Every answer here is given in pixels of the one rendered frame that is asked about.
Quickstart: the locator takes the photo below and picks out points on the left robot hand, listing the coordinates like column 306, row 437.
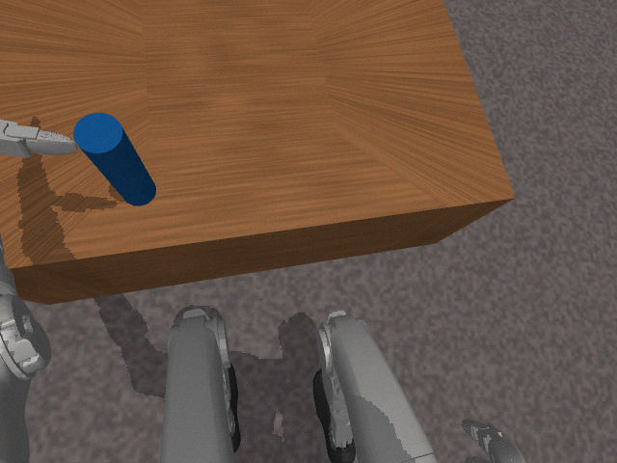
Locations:
column 21, row 141

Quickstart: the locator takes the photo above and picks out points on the can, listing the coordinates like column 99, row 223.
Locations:
column 101, row 137

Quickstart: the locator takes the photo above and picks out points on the right robot foot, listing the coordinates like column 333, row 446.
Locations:
column 336, row 455

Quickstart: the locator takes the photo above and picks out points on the right robot hand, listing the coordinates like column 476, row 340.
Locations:
column 490, row 439

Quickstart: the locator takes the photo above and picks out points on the left robot arm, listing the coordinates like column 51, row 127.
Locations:
column 24, row 349

